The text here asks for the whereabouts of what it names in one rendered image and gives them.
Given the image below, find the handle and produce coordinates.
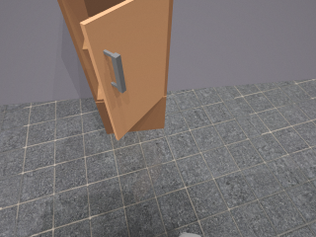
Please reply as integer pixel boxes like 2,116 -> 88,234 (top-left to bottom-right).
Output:
103,49 -> 126,93

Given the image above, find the cupboard door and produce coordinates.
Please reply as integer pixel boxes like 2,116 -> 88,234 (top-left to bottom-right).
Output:
80,0 -> 169,140

